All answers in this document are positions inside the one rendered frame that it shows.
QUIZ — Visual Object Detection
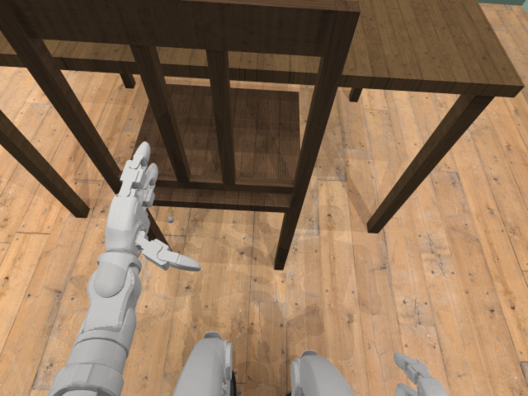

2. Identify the robot left hand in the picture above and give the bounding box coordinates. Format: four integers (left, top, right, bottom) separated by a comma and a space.
105, 141, 200, 271

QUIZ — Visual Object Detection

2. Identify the robot right thigh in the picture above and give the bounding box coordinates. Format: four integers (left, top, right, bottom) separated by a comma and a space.
290, 355, 355, 396

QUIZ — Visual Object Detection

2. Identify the robot left thigh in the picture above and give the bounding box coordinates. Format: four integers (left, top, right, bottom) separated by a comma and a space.
172, 337, 233, 396

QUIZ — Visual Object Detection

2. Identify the robot thigh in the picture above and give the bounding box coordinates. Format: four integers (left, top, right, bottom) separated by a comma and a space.
172, 337, 233, 396
290, 355, 355, 396

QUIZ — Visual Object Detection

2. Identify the robot right hand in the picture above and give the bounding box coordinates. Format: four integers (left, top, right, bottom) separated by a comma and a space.
394, 352, 448, 396

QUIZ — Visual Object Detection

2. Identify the robot left forearm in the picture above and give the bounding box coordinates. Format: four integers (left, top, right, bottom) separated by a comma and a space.
47, 251, 142, 396

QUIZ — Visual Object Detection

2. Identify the chair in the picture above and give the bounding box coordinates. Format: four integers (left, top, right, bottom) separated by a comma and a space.
0, 0, 361, 271

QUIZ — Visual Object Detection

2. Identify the table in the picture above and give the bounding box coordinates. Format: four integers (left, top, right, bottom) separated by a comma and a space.
0, 0, 525, 233

